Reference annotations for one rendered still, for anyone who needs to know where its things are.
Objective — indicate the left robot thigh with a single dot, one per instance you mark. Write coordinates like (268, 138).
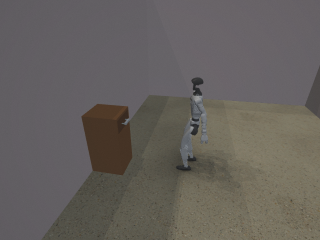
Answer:
(192, 130)

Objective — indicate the cabinet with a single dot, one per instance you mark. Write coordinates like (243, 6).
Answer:
(109, 151)

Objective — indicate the robot left upper arm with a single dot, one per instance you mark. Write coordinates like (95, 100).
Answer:
(198, 102)

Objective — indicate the robot left hand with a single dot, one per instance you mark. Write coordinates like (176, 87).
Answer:
(204, 138)

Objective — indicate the handle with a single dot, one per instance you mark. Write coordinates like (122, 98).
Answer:
(126, 122)

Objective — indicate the drawer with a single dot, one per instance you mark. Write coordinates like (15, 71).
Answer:
(122, 120)

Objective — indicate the left robot shin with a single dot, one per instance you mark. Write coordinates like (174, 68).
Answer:
(184, 156)

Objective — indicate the robot left forearm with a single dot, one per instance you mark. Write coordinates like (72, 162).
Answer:
(203, 123)

